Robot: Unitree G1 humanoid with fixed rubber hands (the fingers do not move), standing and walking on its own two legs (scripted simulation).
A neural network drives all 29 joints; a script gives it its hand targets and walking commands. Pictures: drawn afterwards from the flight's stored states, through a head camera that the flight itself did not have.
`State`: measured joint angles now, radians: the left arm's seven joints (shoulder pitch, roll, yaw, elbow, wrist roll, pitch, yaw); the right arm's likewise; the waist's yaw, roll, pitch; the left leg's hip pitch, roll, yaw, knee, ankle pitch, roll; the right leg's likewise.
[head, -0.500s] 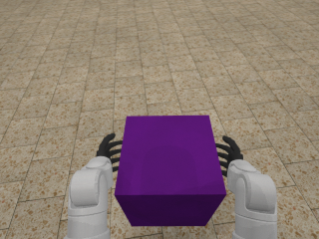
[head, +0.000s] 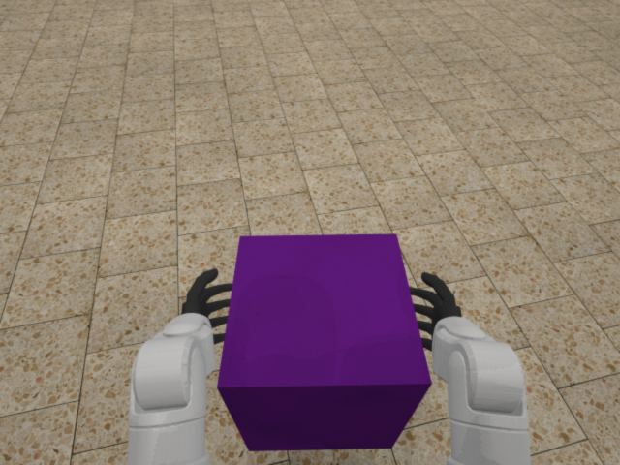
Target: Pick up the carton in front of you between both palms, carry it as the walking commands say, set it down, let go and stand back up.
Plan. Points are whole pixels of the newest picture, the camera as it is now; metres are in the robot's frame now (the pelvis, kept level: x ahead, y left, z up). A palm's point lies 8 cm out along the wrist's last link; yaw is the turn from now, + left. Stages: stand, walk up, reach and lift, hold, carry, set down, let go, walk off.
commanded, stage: carry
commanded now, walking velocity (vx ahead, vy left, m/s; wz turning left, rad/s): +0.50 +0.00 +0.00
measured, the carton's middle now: (319, 347) +0.28 +0.00 -0.04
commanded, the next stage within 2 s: none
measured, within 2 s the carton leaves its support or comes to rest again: neither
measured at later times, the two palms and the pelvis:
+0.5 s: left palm (244, 145) +0.57 +0.13 +0.08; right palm (419, 151) +0.59 -0.17 +0.07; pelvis +0.31 -0.03 +0.00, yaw +4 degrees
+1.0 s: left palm (233, 98) +0.70 +0.16 +0.08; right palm (392, 101) +0.71 -0.13 +0.08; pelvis +0.44 +0.00 +0.00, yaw +2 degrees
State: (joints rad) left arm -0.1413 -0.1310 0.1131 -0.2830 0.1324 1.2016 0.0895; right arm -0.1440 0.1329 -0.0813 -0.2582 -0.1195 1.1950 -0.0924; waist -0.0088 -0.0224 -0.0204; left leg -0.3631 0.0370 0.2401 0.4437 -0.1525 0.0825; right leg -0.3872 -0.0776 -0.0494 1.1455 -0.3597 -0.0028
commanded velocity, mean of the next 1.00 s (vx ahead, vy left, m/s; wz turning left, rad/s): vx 0.10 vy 0.00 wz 0.00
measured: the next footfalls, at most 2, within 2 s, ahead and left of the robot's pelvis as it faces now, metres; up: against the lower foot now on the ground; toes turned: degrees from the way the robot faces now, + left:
right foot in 0.36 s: +0.43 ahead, -0.12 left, +0.00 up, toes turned +3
left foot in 0.66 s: +0.44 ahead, +0.10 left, +0.00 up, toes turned -5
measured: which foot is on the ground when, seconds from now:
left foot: down 0.00-0.38, up 0.40-0.64, down 0.66-1.00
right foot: up 0.00-0.34, down 0.36-1.00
